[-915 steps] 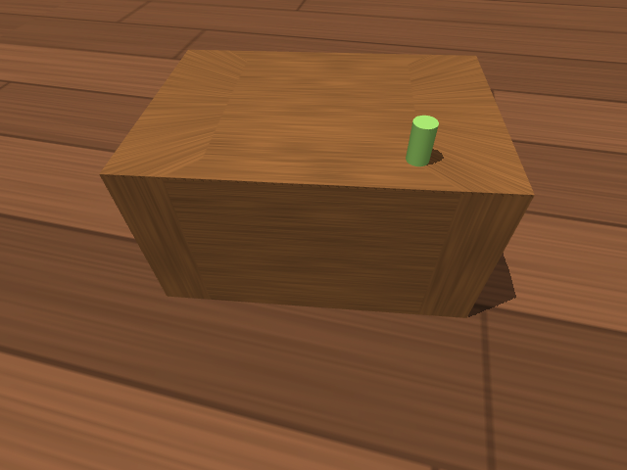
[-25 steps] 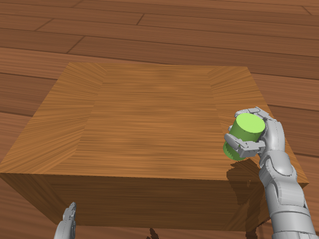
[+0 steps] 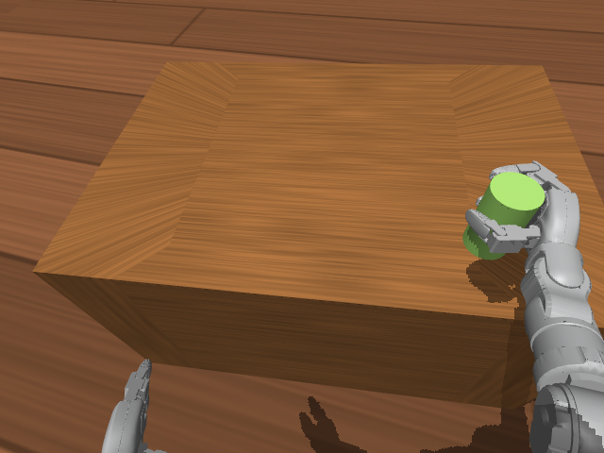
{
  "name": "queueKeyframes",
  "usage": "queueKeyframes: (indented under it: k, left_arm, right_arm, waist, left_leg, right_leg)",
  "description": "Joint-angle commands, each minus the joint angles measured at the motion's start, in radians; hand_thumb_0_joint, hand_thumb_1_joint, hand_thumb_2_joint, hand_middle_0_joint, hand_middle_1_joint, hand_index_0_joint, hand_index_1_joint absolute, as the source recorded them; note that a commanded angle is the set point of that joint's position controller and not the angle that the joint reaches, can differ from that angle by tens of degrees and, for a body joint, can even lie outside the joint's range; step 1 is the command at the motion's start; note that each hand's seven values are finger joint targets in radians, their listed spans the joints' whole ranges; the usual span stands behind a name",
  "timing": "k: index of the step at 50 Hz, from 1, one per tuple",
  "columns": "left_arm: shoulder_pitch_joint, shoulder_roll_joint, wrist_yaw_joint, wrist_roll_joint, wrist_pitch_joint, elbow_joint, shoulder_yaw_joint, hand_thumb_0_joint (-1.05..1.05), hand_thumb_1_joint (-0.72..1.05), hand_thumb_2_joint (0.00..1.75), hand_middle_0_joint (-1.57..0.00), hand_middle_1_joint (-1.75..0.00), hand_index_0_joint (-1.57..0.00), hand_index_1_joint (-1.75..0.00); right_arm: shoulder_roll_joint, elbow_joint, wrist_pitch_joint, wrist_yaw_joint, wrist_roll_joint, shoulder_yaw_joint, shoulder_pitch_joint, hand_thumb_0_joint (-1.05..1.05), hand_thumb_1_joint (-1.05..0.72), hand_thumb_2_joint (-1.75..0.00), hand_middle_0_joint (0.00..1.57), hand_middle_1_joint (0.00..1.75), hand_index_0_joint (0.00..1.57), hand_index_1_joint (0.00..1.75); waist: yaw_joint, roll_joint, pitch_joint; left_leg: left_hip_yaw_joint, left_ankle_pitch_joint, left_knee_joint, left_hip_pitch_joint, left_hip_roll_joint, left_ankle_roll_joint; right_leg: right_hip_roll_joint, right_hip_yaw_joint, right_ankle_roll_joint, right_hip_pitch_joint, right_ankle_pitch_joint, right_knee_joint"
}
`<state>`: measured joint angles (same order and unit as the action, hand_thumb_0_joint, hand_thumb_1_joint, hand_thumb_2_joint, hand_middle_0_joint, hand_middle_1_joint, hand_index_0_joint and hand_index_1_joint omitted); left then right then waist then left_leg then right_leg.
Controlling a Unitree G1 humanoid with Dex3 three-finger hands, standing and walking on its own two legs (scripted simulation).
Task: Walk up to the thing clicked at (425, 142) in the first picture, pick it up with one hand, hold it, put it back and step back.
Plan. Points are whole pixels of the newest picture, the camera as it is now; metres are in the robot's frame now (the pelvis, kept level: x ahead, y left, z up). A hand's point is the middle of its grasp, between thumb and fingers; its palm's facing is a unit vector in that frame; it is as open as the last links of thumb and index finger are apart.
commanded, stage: crouch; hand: right
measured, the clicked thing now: (499, 218) +0.44 -0.20 +0.05
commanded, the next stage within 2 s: lower in 0.50 s
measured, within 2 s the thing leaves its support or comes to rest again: rests again in 1.54 s
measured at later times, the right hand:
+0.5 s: hand (500, 208) +0.47 -0.22 +0.03, palm faces +0.21 +0.98 +0.02, open 9.0 cm
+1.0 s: hand (489, 225) +0.48 -0.22 -0.03, palm faces +0.23 +0.97 +0.02, open 9.0 cm
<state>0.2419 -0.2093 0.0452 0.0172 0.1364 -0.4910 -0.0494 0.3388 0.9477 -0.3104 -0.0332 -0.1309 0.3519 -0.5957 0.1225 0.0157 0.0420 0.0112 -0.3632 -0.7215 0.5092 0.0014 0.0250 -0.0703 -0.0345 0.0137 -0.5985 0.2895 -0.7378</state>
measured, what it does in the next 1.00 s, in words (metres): lowers itself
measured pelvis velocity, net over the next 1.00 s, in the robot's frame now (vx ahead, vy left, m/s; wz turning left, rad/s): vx -0.01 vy -0.01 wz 0.01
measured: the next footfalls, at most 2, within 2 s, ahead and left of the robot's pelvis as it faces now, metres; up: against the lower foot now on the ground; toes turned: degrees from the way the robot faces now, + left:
none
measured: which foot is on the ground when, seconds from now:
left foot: down 0.00-1.00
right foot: down 0.00-1.00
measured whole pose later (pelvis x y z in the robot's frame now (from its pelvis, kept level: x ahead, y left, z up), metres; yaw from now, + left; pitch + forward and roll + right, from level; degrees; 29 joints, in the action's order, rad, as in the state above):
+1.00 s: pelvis -0.01 -0.01 -0.06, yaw +1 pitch +20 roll +4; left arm 0.37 -0.25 -0.02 0.08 0.05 -0.07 -0.05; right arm 0.48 1.15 -0.46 -0.05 -0.03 0.50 -0.75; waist 0.22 0.01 0.12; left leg -0.02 -0.50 -1.08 0.93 -0.02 0.03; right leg -0.09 0.01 0.01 -1.05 0.43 -1.13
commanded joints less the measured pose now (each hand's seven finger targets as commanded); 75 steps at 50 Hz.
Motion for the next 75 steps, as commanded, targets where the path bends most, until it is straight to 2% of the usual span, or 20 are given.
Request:
queueKeyframes:
  k: [1, 7, 10, 12, 13, 19, 28, 31, 36, 39, 40, 43, 48, 52, 55, 58, 60, 65, 67, 75]
  left_arm:
    - [-0.045, -0.155, 0.01, 0.002, 0.056, 0.244, -0.056, 0.0, -0.55, 0.05, -0.06, -0.06, -0.06, -0.06]
    - [0.027, -0.204, 0.004, 0.012, 0.052, 0.293, -0.109, 0.0, -0.54, 0.05, -0.06, -0.06, -0.06, -0.06]
    - [0.063, -0.128, -0.012, 0.014, 0.051, 0.29, -0.044, 0.0, -0.54, 0.05, -0.05, -0.06, -0.06, -0.06]
    - [0.032, -0.168, -0.01, 0.02, 0.051, 0.352, -0.069, 0.0, -0.54, 0.05, -0.05, -0.06, -0.06, -0.05]
    - [0.064, -0.156, -0.015, 0.022, 0.044, 0.3, -0.059, 0.0, -0.54, 0.05, -0.06, -0.06, -0.06, -0.06]
    - [0.084, -0.203, -0.018, 0.024, 0.031, 0.385, -0.11, 0.0, -0.54, 0.05, -0.05, -0.06, -0.06, -0.05]
    - [0.101, -0.165, -0.03, 0.029, 0.019, 0.444, -0.072, 0.0, -0.54, 0.06, -0.05, -0.05, -0.05, -0.05]
    - [0.12, -0.196, -0.03, 0.028, 0.003, 0.45, -0.104, 0.0, -0.54, 0.06, -0.05, -0.05, -0.05, -0.05]
    - [0.111, -0.17, -0.039, 0.035, -0.006, 0.513, -0.069, 0.0, -0.55, 0.06, -0.05, -0.05, -0.05, -0.05]
    - [0.145, -0.183, -0.04, 0.04, -0.014, 0.531, -0.093, 0.0, -0.54, 0.05, -0.05, -0.05, -0.05, -0.05]
    - [0.135, -0.173, -0.045, 0.045, -0.015, 0.534, -0.074, 0.0, -0.54, 0.05, -0.05, -0.05, -0.05, -0.05]
    - [0.134, -0.232, -0.039, 0.047, -0.021, 0.607, -0.134, 0.0, -0.54, 0.06, -0.05, -0.05, -0.05, -0.05]
    - [0.116, -0.2, -0.045, 0.051, -0.03, 0.64, -0.101, 0.0, -0.55, 0.06, -0.05, -0.05, -0.04, -0.05]
    - [0.159, -0.162, -0.054, 0.058, -0.049, 0.579, -0.059, 0.0, -0.54, 0.06, -0.05, -0.05, -0.04, -0.05]
    - [0.112, -0.204, -0.049, 0.063, -0.049, 0.674, -0.088, 0.0, -0.54, 0.05, -0.05, -0.05, -0.05, -0.05]
    - [0.178, -0.196, -0.055, 0.065, -0.063, 0.62, -0.088, 0.0, -0.54, 0.06, -0.05, -0.05, -0.04, -0.05]
    - [0.124, -0.223, -0.05, 0.063, -0.058, 0.695, -0.112, 0.0, -0.54, 0.05, -0.05, -0.05, -0.05, -0.05]
    - [0.159, -0.182, -0.057, 0.065, -0.065, 0.684, -0.071, 0.0, -0.54, 0.05, -0.05, -0.05, -0.05, -0.05]
    - [0.149, -0.211, -0.052, 0.068, -0.063, 0.703, -0.104, 0.0, -0.54, 0.05, -0.05, -0.05, -0.05, -0.05]
    - [0.173, -0.193, -0.062, 0.072, -0.079, 0.686, -0.086, 0.0, -0.54, 0.05, -0.05, -0.05, -0.04, -0.05]
  right_arm:
    - [0.261, -0.204, -0.13, -0.004, 0.007, 0.042, -0.513, 0.0, -0.21, -1.35, 1.29, 1.46, 1.34, 1.46]
    - [0.293, -0.159, -0.155, -0.006, 0.018, 0.065, -0.55, 0.0, -0.21, -1.32, 1.26, 1.42, 1.31, 1.42]
    - [0.245, -0.141, -0.165, -0.018, 0.025, 0.045, -0.564, 0.0, -0.22, -1.31, 1.27, 1.42, 1.31, 1.42]
    - [0.301, -0.151, -0.174, -0.016, 0.033, 0.066, -0.602, 0.0, -0.23, -1.32, 1.27, 1.42, 1.31, 1.42]
    - [0.303, -0.123, -0.171, -0.016, 0.037, 0.072, -0.579, 0.0, -0.25, -1.33, 1.28, 1.43, 1.32, 1.43]
    - [0.312, -0.092, -0.172, -0.011, 0.046, 0.085, -0.584, 0.0, -0.27, -1.35, 1.31, 1.46, 1.35, 1.46]
    - [0.331, -0.13, -0.19, -0.018, 0.054, 0.097, -0.636, 0.0, -0.28, -1.37, 1.34, 1.49, 1.38, 1.49]
    - [0.334, -0.088, -0.182, -0.018, 0.059, 0.102, -0.605, 0.0, -0.31, -1.37, 1.34, 1.48, 1.38, 1.48]
    - [0.338, -0.016, -0.198, -0.023, 0.073, 0.113, -0.588, 0.0, -0.31, -1.39, 1.36, 1.51, 1.4, 1.51]
    - [0.351, -0.02, -0.214, -0.03, 0.073, 0.132, -0.603, 0.0, -0.31, -1.38, 1.34, 1.5, 1.39, 1.5]
    - [0.349, -0.042, -0.221, -0.032, 0.075, 0.129, -0.628, 0.0, -0.31, -1.4, 1.36, 1.51, 1.4, 1.51]
    - [0.398, -0.078, -0.237, -0.03, 0.079, 0.151, -0.648, 0.0, -0.31, -1.4, 1.36, 1.52, 1.41, 1.52]
    - [0.403, -0.099, -0.249, -0.022, 0.087, 0.158, -0.672, 0.0, -0.28, -1.41, 1.38, 1.54, 1.42, 1.54]
    - [0.393, -0.022, -0.256, -0.025, 0.098, 0.154, -0.63, 0.0, -0.27, -1.39, 1.36, 1.52, 1.4, 1.52]
    - [0.445, -0.05, -0.269, -0.018, 0.107, 0.18, -0.664, 0.0, -0.27, -1.42, 1.38, 1.55, 1.43, 1.55]
    - [0.426, 0.005, -0.262, -0.021, 0.106, 0.178, -0.61, 0.0, -0.28, -1.41, 1.38, 1.54, 1.43, 1.54]
    - [0.432, -0.037, -0.266, -0.016, 0.103, 0.185, -0.65, 0.0, -0.29, -1.4, 1.37, 1.53, 1.41, 1.53]
    - [0.423, -0.001, -0.271, -0.021, 0.109, 0.177, -0.629, 0.0, -0.27, -1.38, 1.35, 1.5, 1.39, 1.5]
    - [0.449, -0.013, -0.274, -0.017, 0.111, 0.193, -0.644, 0.0, -0.26, -1.38, 1.35, 1.5, 1.39, 1.5]
    - [0.435, 0.012, -0.278, -0.022, 0.118, 0.178, -0.632, 0.0, -0.27, -1.36, 1.34, 1.49, 1.38, 1.49]
  waist:
    - [-0.001, -0.094, 0.439]
    - [0.026, -0.092, 0.464]
    - [0.023, -0.133, 0.487]
    - [0.029, -0.146, 0.542]
    - [0.01, -0.181, 0.501]
    - [0.037, -0.144, 0.522]
    - [0.041, -0.178, 0.574]
    - [0.052, -0.183, 0.543]
    - [0.069, -0.142, 0.511]
    - [0.081, -0.155, 0.516]
    - [0.072, -0.187, 0.535]
    - [0.102, -0.198, 0.637]
    - [0.094, -0.231, 0.674]
    - [0.09, -0.256, 0.57]
    - [0.102, -0.269, 0.656]
    - [0.112, -0.246, 0.575]
    - [0.127, -0.238, 0.633]
    - [0.124, -0.246, 0.589]
    - [0.133, -0.266, 0.631]
    - [0.139, -0.281, 0.595]
  left_leg:
    - [-0.023, 0.246, 0.061, 0.013, -0.031, -0.018]
    - [-0.031, 0.239, 0.012, 0.077, -0.039, -0.018]
    - [-0.033, 0.253, -0.019, 0.131, -0.041, -0.019]
    - [-0.037, 0.26, -0.035, 0.135, -0.044, -0.022]
    - [-0.035, 0.247, -0.046, 0.162, -0.041, -0.025]
    - [-0.042, 0.218, -0.068, 0.174, -0.047, -0.025]
    - [-0.043, 0.257, -0.118, 0.198, -0.046, -0.025]
    - [-0.044, 0.235, -0.125, 0.221, -0.048, -0.028]
    - [-0.043, 0.204, -0.157, 0.26, -0.049, -0.029]
    - [-0.043, 0.171, -0.175, 0.294, -0.05, -0.03]
    - [-0.043, 0.181, -0.192, 0.309, -0.051, -0.032]
    - [-0.049, 0.209, -0.211, 0.308, -0.054, -0.03]
    - [-0.051, 0.218, -0.24, 0.33, -0.056, -0.032]
    - [-0.049, 0.166, -0.255, 0.378, -0.056, -0.038]
    - [-0.053, 0.162, -0.271, 0.375, -0.06, -0.04]
    - [-0.054, 0.155, -0.276, 0.395, -0.062, -0.036]
    - [-0.057, 0.145, -0.281, 0.388, -0.063, -0.038]
    - [-0.061, 0.112, -0.294, 0.429, -0.065, -0.039]
    - [-0.061, 0.126, -0.306, 0.429, -0.065, -0.039]
    - [-0.061, 0.134, -0.333, 0.454, -0.067, -0.04]
  right_leg:
    - [0.032, 0.018, -0.021, 0.274, -0.167, 0.036]
    - [0.027, 0.031, -0.022, 0.246, -0.172, -0.014]
    - [0.024, 0.038, -0.021, 0.249, -0.233, -0.054]
    - [0.019, 0.045, -0.017, 0.27, -0.27, -0.071]
    - [0.02, 0.043, -0.014, 0.244, -0.269, -0.076]
    - [0.018, 0.049, -0.016, 0.207, -0.198, -0.096]
    - [0.017, 0.054, -0.018, 0.184, -0.253, -0.155]
    - [0.017, 0.054, -0.018, 0.159, -0.217, -0.155]
    - [0.018, 0.057, -0.023, 0.06, -0.154, -0.191]
    - [0.019, 0.06, -0.023, 0.033, -0.114, -0.211]
    - [0.019, 0.06, -0.019, 0.045, -0.14, -0.22]
    - [0.012, 0.071, -0.021, 0.1, -0.191, -0.257]
    - [0.01, 0.074, -0.02, 0.084, -0.212, -0.29]
    - [0.013, 0.071, -0.017, -0.014, -0.136, -0.296]
    - [0.008, 0.075, -0.016, 0.024, -0.141, -0.31]
    - [0.011, 0.074, -0.022, -0.053, -0.108, -0.323]
    - [0.008, 0.082, -0.022, -0.041, -0.091, -0.326]
    - [0.007, 0.084, -0.021, -0.079, -0.059, -0.337]
    - [0.005, 0.086, -0.02, -0.06, -0.077, -0.349]
    - [0.01, 0.084, -0.02, -0.125, -0.077, -0.377]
